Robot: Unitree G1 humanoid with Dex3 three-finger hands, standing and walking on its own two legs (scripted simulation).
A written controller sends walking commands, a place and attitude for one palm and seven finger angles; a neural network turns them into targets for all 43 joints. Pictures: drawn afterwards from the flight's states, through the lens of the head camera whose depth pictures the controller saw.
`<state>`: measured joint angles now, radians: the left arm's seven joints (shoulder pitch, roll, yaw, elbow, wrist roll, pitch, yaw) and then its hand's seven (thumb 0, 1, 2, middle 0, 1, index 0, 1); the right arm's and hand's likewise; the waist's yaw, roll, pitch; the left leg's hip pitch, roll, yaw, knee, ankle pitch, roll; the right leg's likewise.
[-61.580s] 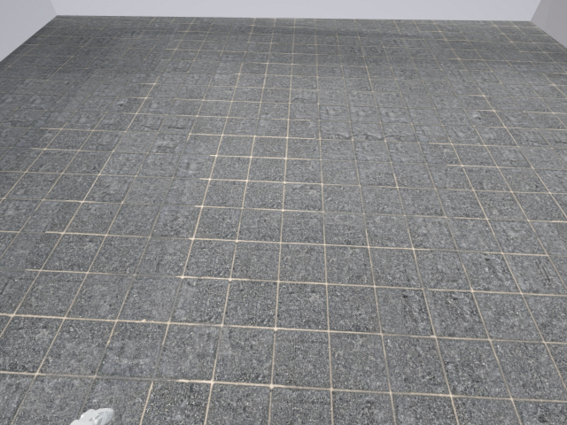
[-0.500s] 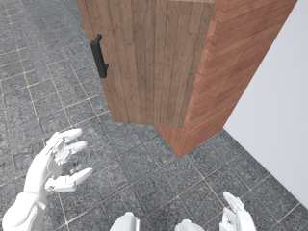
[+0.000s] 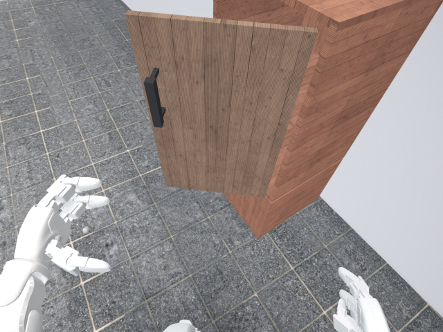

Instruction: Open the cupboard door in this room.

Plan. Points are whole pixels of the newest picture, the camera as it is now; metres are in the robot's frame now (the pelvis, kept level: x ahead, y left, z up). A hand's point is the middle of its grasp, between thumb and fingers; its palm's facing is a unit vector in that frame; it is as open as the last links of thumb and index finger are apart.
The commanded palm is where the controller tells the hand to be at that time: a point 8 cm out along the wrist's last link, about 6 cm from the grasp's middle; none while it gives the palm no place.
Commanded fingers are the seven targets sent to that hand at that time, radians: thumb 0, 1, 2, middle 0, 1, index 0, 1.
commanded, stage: raise the hand with hooked fingers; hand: left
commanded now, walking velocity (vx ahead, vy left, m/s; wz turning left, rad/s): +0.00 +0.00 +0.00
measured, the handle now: (157, 98) +0.58 +0.19 +0.07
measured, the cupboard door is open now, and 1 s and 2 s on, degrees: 49 49 49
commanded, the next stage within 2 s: move the hooked fingers beside the handle in 0.86 s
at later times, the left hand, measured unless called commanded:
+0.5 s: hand (59, 199) +0.29 +0.28 +0.09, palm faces -0.03 -1.00 -0.02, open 14.0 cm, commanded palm +0.26 +0.33 +0.09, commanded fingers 0.00 -0.50 0.30 -0.30 -1.20 -0.30 -1.20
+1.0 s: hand (62, 207) +0.28 +0.28 +0.09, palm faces -0.02 -1.00 -0.02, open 14.0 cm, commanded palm +0.27 +0.32 +0.09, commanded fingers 0.00 -0.50 0.30 -0.30 -1.20 -0.30 -1.20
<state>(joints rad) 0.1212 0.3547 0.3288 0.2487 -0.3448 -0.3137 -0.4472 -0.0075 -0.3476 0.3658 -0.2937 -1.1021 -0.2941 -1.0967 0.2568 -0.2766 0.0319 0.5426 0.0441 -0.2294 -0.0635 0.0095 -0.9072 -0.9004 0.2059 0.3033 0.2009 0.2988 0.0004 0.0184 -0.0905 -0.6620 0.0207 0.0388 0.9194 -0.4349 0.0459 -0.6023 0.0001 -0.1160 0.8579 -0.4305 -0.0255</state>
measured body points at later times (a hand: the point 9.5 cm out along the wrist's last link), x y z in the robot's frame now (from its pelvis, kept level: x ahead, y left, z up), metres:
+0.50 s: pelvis +0.00 +0.01 +0.01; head +0.04 +0.02 +0.46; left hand +0.29 +0.34 +0.10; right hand +0.14 -0.25 -0.07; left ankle +0.01 +0.09 -0.69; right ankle +0.00 -0.11 -0.69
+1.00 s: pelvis -0.01 +0.00 +0.01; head +0.03 +0.01 +0.46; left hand +0.28 +0.33 +0.09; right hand +0.15 -0.24 -0.07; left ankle +0.01 +0.09 -0.69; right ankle +0.00 -0.11 -0.69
